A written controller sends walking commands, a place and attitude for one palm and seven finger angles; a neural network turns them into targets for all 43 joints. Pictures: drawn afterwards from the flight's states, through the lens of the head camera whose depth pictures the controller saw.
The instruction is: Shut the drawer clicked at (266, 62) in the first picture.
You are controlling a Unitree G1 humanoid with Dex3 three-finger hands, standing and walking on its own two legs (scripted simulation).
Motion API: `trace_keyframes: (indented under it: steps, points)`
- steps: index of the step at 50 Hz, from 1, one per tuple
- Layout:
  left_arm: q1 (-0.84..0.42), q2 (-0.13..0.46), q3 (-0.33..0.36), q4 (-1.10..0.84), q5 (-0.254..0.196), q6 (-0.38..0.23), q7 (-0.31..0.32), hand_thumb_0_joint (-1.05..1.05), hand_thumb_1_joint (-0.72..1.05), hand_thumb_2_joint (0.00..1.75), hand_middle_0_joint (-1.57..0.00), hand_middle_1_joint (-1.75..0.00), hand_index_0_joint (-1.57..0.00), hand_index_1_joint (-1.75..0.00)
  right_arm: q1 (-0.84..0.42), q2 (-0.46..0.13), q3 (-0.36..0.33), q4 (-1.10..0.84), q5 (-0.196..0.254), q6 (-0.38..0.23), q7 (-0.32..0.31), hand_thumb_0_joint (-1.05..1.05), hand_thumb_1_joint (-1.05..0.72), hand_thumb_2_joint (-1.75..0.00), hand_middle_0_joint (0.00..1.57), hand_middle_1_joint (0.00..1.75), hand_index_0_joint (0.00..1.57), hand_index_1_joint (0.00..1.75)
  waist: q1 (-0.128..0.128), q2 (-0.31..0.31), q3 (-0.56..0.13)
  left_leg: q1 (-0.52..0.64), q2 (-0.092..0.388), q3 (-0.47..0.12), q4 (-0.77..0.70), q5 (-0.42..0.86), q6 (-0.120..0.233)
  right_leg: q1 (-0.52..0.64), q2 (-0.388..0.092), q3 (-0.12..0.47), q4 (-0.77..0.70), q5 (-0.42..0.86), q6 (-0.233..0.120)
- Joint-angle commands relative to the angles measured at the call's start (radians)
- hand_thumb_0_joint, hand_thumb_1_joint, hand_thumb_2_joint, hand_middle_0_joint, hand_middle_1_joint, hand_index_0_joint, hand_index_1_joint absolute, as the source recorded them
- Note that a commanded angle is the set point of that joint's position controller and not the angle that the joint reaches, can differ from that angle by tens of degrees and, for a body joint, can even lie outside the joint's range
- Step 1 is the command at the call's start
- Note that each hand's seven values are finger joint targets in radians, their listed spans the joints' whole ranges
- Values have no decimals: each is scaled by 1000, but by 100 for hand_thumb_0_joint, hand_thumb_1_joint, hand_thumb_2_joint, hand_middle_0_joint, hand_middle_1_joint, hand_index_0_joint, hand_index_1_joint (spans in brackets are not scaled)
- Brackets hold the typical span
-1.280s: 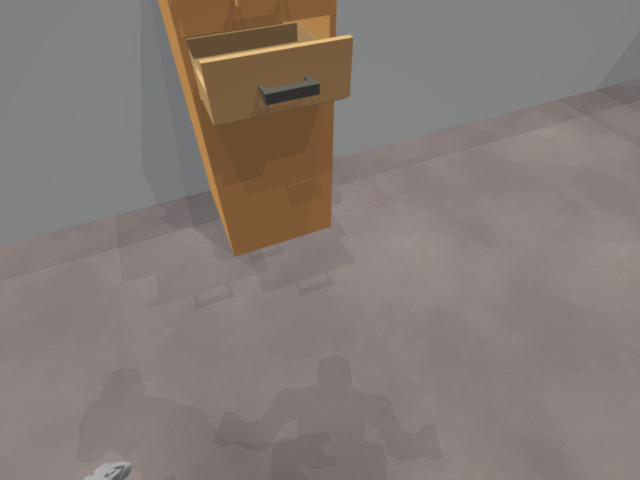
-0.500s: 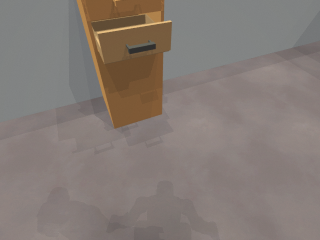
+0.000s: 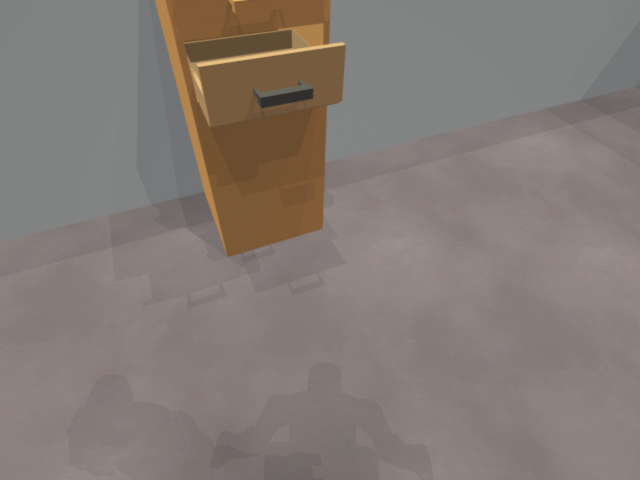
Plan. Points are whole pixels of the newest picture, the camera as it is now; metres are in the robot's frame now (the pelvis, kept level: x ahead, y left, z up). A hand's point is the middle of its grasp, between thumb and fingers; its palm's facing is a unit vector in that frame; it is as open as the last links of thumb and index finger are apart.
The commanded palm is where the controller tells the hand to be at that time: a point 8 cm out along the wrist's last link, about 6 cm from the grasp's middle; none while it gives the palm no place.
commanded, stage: look at it before walking up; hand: left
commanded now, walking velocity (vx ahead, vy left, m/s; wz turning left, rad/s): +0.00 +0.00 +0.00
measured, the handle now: (282, 91) +1.01 +0.16 +0.00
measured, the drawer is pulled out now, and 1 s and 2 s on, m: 0.16 0.16 0.16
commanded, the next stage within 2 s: walk to a spot facing it in 0.16 s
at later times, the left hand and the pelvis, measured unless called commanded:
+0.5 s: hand out of the picture +0.06 +0.23 -0.17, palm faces -0.07 -0.95 -0.30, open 7.4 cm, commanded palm none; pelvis -0.01 +0.00 -0.01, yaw -5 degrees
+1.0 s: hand out of the picture +0.05 +0.15 -0.15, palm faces -0.22 -0.95 -0.23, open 7.4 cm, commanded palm none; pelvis +0.01 -0.03 +0.00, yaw -19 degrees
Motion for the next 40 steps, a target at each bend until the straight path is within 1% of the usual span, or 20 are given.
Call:
trace_keyframes:
  steps: [1,14,15,17,19,21,25,26,27,29,30,31,32,33,34,35,36,37,39,40]
  points:
    - [-39,198,41,-68,-5,-25,11,0,90,90,-20,-30,-20,-30,-39,-196,-33,-64,4,-26,-18,0,-90,-90,20,30,20,30,-4,9,-41,9,104,-90,-61,88,38,-7,-114,113,-78,70,-22]
    - [-35,199,41,-61,-5,-22,11,0,90,90,-20,-30,-20,-30,-44,-201,-34,-59,4,-27,-20,0,-90,-90,20,30,20,30,-2,12,-25,19,109,-88,-74,92,38,-10,-110,112,-81,84,-19]
    - [-35,191,42,-65,-5,-17,11,0,90,90,-20,-30,-20,-30,-38,-194,-35,-61,3,-26,-22,0,-90,-90,20,30,20,30,-4,22,-22,29,112,-75,-58,99,36,-28,-107,120,-70,110,-20]
    - [1,115,35,-65,-6,4,14,0,90,90,-20,-30,-20,-30,9,-109,-25,-59,1,-12,-26,0,-90,-90,20,30,20,30,-9,13,-26,35,117,-42,-18,111,25,-60,-103,126,-26,162,-12]
    - [20,108,39,-81,-4,19,13,0,90,90,-20,-30,-20,-30,29,-104,-33,-77,2,0,-31,0,-90,-90,20,30,20,30,-9,16,-11,27,128,-23,3,81,25,-105,-91,136,15,164,-11]
    - [26,111,51,-108,0,28,9,0,90,90,-20,-30,-20,-30,32,-118,-48,-106,1,7,-33,0,-90,-90,20,30,20,30,-9,17,-14,18,148,-25,17,53,35,-140,-74,140,61,156,-13]
    - [50,91,64,-153,2,38,-1,0,90,90,-20,-30,-20,-30,18,-138,-74,-160,-1,12,-37,0,-90,-90,20,30,20,30,0,80,-27,1,219,-44,18,49,73,-193,-23,105,204,114,-2]
    - [62,81,68,-161,3,40,-3,0,90,90,-20,-30,-20,-30,10,-144,-81,-172,-1,12,-37,0,-90,-90,20,30,20,30,4,108,-30,-1,249,-52,14,70,91,-209,-10,90,267,69,1]
    - [71,68,70,-168,3,45,-5,0,90,90,-20,-30,-20,-30,6,-142,-87,-180,-1,10,-36,0,-90,-90,20,30,20,30,8,149,-25,-20,293,-69,-4,103,121,-220,3,59,351,-71,8]
    - [101,40,78,-178,2,50,-9,0,90,90,-20,-30,-20,-30,-18,-136,-94,-203,-4,8,-34,0,-90,-90,20,30,20,30,23,192,-27,-47,344,-55,4,180,166,-204,-12,6,439,-248,20]
    - [130,35,83,-178,1,50,-12,0,90,90,-20,-30,-20,-30,-40,-133,-99,-215,-5,9,-33,0,-90,-90,20,30,20,30,40,200,-23,-83,347,-21,43,177,158,-166,-33,9,414,-240,18]
    - [173,40,89,-174,4,47,-13,0,90,90,-20,-30,-20,-30,-64,-130,-102,-229,-5,12,-31,0,-90,-90,20,30,20,30,66,150,-21,-123,327,18,119,143,128,-118,-36,10,342,-171,14]
    - [236,48,97,-158,9,39,-16,0,90,90,-20,-30,-20,-30,-69,-114,-100,-231,-5,17,-27,0,-90,-90,20,30,20,30,97,57,-34,-202,263,71,262,-28,76,-15,-45,47,181,-67,5]
    - [266,149,116,-161,24,21,-7,0,90,90,-20,-30,-20,-30,-42,-31,-86,-251,2,28,-20,0,-90,-90,20,30,20,30,102,-315,-25,-395,86,185,570,-368,-16,40,-239,416,-70,-107,-50]
    - [283,191,118,-172,10,22,4,0,90,90,-20,-30,-20,-30,-67,-12,-78,-283,-5,29,-18,0,-90,-90,20,30,20,30,107,-376,12,-502,8,59,739,-447,-27,-14,-343,654,-212,-128,-109]
    - [241,167,121,-186,1,19,12,0,90,90,-20,-30,-20,-30,-59,-53,-85,-273,-3,35,-14,0,-90,-90,20,30,20,30,81,-297,36,-488,44,-39,781,-335,-11,-65,-303,632,-273,-371,-85]
    - [200,140,120,-197,0,15,14,0,90,90,-20,-30,-20,-30,-75,-57,-90,-266,-2,32,-9,0,-90,-90,20,30,20,30,67,-241,85,-501,63,-33,806,-256,-9,-106,-273,634,-291,-468,-72]
    - [162,107,111,-207,-2,6,12,0,90,90,-20,-30,-20,-30,-59,-59,-92,-255,-5,23,-4,0,-90,-90,20,30,20,30,36,-120,91,-484,77,-43,807,-166,-12,-115,-244,570,-259,-432,-84]
    - [171,78,104,-208,-6,-17,4,0,90,90,-20,-30,-20,-30,-31,-43,-93,-237,-13,14,5,0,-90,-90,20,30,20,30,24,-41,35,-454,78,-25,775,-79,-27,-68,-196,469,-226,-318,-109]
    - [188,78,105,-201,-6,-25,2,0,90,90,-20,-30,-20,-30,-16,-32,-94,-231,-14,12,6,0,-90,-90,20,30,20,30,21,-43,13,-462,76,-21,769,-58,-33,-32,-185,440,-220,-292,-116]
